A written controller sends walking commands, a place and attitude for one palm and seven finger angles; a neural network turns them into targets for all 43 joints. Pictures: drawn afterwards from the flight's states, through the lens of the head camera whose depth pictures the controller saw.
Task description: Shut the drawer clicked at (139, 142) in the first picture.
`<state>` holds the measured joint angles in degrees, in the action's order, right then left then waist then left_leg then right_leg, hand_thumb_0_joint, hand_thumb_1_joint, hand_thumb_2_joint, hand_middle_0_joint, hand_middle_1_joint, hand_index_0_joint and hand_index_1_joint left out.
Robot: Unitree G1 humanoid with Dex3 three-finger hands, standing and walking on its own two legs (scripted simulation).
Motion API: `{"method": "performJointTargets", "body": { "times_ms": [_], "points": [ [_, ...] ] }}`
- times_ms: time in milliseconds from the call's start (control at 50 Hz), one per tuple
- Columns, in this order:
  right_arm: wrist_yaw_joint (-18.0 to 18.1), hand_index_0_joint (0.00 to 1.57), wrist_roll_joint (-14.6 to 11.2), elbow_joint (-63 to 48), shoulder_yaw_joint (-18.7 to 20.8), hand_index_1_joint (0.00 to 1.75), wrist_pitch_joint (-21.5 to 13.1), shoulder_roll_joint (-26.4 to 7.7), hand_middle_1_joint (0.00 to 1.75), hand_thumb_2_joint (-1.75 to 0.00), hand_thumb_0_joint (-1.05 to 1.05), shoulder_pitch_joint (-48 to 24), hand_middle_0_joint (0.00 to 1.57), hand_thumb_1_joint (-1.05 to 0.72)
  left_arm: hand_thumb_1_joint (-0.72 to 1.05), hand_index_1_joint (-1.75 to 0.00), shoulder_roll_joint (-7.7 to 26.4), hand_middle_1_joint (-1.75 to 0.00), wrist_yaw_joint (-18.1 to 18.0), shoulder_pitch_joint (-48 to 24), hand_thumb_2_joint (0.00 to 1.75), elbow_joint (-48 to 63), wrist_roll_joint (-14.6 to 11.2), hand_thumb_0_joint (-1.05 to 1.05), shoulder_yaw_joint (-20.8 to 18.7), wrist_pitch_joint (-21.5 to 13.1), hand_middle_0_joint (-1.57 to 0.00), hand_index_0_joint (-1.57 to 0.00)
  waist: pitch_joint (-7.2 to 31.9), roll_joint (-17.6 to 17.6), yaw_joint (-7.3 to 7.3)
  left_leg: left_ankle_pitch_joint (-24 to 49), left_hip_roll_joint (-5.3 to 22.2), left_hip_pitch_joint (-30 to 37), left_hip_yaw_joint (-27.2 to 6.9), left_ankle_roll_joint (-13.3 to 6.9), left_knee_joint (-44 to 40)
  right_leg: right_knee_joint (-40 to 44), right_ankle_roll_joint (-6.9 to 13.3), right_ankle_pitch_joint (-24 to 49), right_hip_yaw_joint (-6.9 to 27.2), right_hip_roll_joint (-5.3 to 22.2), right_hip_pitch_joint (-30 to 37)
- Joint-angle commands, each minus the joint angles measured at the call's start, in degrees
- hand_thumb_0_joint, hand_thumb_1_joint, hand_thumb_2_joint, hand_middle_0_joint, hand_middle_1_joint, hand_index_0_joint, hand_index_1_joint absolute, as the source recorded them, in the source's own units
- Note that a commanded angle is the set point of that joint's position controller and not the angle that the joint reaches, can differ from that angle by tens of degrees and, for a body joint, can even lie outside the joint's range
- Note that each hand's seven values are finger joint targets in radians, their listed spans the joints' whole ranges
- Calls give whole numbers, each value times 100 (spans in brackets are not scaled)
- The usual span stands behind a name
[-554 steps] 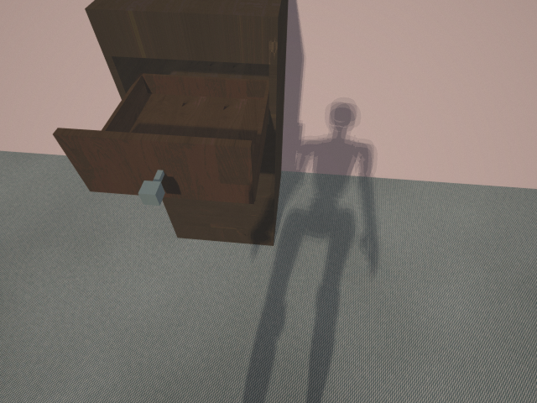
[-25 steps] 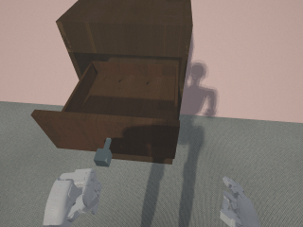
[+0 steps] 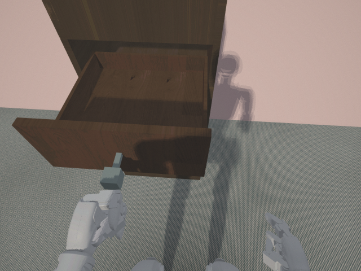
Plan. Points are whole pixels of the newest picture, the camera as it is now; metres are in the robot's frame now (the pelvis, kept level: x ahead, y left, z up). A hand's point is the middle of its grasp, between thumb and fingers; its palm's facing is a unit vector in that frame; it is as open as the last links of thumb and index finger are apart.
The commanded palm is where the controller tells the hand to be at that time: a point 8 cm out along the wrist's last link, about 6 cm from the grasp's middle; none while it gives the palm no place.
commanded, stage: bring the fist close to the handle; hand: left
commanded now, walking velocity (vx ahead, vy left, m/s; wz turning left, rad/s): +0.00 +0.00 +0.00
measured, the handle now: (115, 170) +0.31 +0.16 +0.05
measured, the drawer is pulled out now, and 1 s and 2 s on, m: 0.30 0.29 0.17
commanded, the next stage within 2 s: push the drawer shut in 0.56 s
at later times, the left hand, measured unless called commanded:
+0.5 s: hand (122, 212) +0.23 +0.13 +0.05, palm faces -0.05 -1.00 -0.03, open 3.2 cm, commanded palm +0.21 +0.18 +0.05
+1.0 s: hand (122, 208) +0.24 +0.13 +0.04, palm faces -0.08 -1.00 -0.06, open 2.9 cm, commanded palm +0.25 +0.18 +0.05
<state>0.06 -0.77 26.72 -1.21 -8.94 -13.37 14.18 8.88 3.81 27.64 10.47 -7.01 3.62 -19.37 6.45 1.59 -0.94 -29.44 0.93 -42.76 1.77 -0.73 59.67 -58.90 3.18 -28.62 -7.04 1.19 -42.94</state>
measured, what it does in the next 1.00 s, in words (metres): stands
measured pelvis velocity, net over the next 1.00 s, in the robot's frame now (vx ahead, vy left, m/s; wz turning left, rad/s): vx -0.01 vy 0.01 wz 0.02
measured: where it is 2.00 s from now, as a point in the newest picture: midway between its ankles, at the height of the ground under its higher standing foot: outside the picture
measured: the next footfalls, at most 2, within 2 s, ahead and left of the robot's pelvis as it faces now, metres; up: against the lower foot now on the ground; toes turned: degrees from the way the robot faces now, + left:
none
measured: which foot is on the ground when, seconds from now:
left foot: down 0.00-1.00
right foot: down 0.00-1.00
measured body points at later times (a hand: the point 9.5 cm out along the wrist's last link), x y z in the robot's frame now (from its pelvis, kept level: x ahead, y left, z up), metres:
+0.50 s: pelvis +0.00 +0.01 -0.01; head +0.07 +0.00 +0.44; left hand +0.23 +0.18 +0.05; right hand +0.17 -0.22 -0.09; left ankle +0.00 +0.11 -0.67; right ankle +0.01 -0.08 -0.67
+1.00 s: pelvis -0.01 +0.01 -0.01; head +0.06 +0.01 +0.43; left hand +0.24 +0.18 +0.04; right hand +0.17 -0.22 -0.10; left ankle +0.00 +0.11 -0.67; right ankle +0.01 -0.08 -0.67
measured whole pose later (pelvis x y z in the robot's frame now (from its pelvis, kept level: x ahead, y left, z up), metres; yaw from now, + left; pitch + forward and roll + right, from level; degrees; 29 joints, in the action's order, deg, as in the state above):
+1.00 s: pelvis -0.01 +0.01 -0.01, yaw +1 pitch +15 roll -2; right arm 0.9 -1.0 28.3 -2.0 -5.9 -14.1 12.4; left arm 10.9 1.9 14.6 2.1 -6.7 5.1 -20.4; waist 6.4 2.3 -0.6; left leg -29.9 0.4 -49.5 0.4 -1.6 64.6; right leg -62.3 2.6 -28.7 -8.3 1.9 -48.3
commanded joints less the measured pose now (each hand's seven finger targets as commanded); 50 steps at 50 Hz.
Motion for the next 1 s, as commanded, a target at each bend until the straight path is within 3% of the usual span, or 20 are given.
{"method": "performJointTargets", "body": {
  "times_ms": [0, 80, 120, 180, 200, 220, 240, 340, 420, 500, 580, 640, 700, 720, 800, 980],
  "points": [
    [68, 20, -26, -866, 300, 30, -312, -673, 30, -90, 0, -257, 20, -90, 90, -160, 469, -160, -54, -539, 90, 1071, -135, 0, -545, -561, -140, -140, 1189, -247, -75, 1377, -129, 123, -218, -39, -579, 980, -207, 1366, 772, -13, 965],
    [40, 20, -33, -834, 293, 30, -320, -694, 30, -90, 0, -229, 20, -90, 90, -160, 247, -160, 55, -718, 90, 840, -201, 0, -308, -621, -140, -140, 1294, -103, -135, 1491, -120, 104, -241, -28, -510, 810, -199, 1588, 675, -24, 833],
    [32, 20, -34, -798, 322, 30, -296, -709, 30, -90, 0, -200, 20, -90, 90, -160, 246, -160, 110, -585, 90, 576, -200, 0, -344, -589, -140, -140, 1300, -222, -121, 1530, -112, -3, -248, -27, -462, 784, -204, 1656, 690, -17, 833],
    [25, 20, -51, -885, 320, 30, -250, -735, 30, -90, 0, -191, 20, -90, 90, -160, 267, -160, 162, -725, 90, 701, -186, 0, -226, -527, -140, -140, 1346, -106, -147, 1503, -123, 33, -236, -42, -463, 791, -211, 1638, 689, -1, 811],
    [42, 20, -56, -861, 329, 30, -221, -763, 30, -90, 0, -170, 20, -90, 90, -160, 420, -160, 123, -821, 90, 676, -156, 0, -356, -511, -140, -140, 1305, -225, -172, 1477, -110, 2, -257, -51, -466, 806, -207, 1547, 684, -13, 786],
    [48, 20, -52, -901, 314, 30, -211, -749, 30, -90, 0, -187, 20, -90, 90, -160, 292, -160, 123, -912, 90, 736, -139, 0, -201, -497, -140, -140, 1319, -121, -182, 1430, -116, 36, -250, -62, -474, 805, -211, 1485, 678, -12, 732],
    [64, 20, -59, -894, 326, 30, -198, -755, 30, -90, 0, -146, 20, -90, 90, -160, 406, -160, 82, -1003, 90, 764, -125, 0, -292, -495, -140, -140, 1325, -261, -202, 1383, -105, 16, -266, -59, -467, 798, -215, 1413, 665, -12, 713],
    [69, 20, -59, -962, 310, 30, -149, -704, 30, -90, 0, -189, 20, -90, 90, -160, 422, -160, -69, -756, 90, 879, -185, 0, -461, -548, -140, -140, 1458, -227, -40, 1462, -117, 74, -250, -50, -561, 795, -187, 1479, 643, -31, 911],
    [62, 20, -46, -935, 277, 30, -121, -710, 30, -90, 0, -203, 20, -90, 90, -160, 275, -160, -165, -1037, 90, 899, -138, 0, -248, -559, -140, -140, 1312, -78, -157, 1372, -101, 119, -303, -52, -566, 747, -179, 1325, 552, -54, 648],
    [57, 20, -32, -948, 290, 30, -75, -737, 30, -90, 0, -173, 20, -90, 90, -160, 379, -160, -167, -913, 90, 766, -90, 0, -311, -534, -140, -140, 1296, -255, -160, 1374, -95, 54, -305, -57, -534, 760, -183, 1358, 567, -59, 674],
    [37, 20, -48, -1023, 281, 30, -59, -715, 30, -90, 0, -187, 20, -90, 90, -160, 256, -160, -143, -881, 90, 932, -67, 0, -122, -518, -140, -140, 1363, -15, -153, 1388, -95, 201, -309, -48, -555, 719, -173, 1358, 528, -60, 589],
    [41, 20, -43, -1045, 280, 30, -37, -713, 30, -90, 0, -166, 20, -90, 90, -160, 222, -160, -187, -875, 90, 971, -54, 0, -74, -480, -140, -140, 1327, -100, -174, 1393, -84, 206, -334, -52, -568, 713, -169, 1340, 497, -66, 565],
    [78, 20, -28, -967, 273, 30, 0, -754, 30, -90, 0, -162, 20, -90, 90, -160, 416, -160, -253, -1362, 90, 841, 11, 0, -224, -481, -140, -140, 1243, -171, -242, 1262, -77, 79, -360, -56, -514, 696, -174, 1176, 511, -73, 442],
    [68, 20, -19, -967, 256, 30, -9, -728, 30, -90, 0, -189, 20, -90, 90, -160, 238, -160, -243, -1529, 90, 858, 26, 0, -37, -501, -140, -140, 1249, -136, -260, 1261, -84, 101, -371, -58, -516, 678, -173, 1174, 513, -67, 415],
    [89, 20, -20, -865, 263, 30, -14, -758, 30, -90, 0, -196, 20, -90, 90, -160, 347, -160, -275, -1893, 90, 737, 21, 0, -145, -519, -140, -140, 1325, -34, -285, 1262, -77, 113, -387, -60, -469, 656, -166, 1135, 504, -60, 342],
    [173, 20, -74, -601, 203, 30, -24, -793, 30, -90, 0, -290, 20, -90, 90, -160, 260, -160, -278, -3314, 90, 339, -88, 0, 19, -371, -140, -140, 1463, -49, -442, 724, -80, 197, -492, -76, -572, 825, -193, 518, 521, -44, 202]
  ]
}}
